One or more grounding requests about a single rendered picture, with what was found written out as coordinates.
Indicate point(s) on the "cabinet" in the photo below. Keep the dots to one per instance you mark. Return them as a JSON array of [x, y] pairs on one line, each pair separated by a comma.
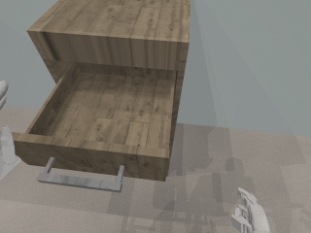
[[151, 34]]

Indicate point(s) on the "handle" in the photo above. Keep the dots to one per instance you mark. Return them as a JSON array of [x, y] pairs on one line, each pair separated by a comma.
[[47, 177]]

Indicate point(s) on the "left robot hand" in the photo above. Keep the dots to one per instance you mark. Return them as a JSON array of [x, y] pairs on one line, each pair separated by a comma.
[[8, 159]]

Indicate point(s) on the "drawer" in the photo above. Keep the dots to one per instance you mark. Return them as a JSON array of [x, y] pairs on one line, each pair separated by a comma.
[[100, 117]]

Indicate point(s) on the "right robot hand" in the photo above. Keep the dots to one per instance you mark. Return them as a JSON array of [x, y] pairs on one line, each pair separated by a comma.
[[251, 219]]

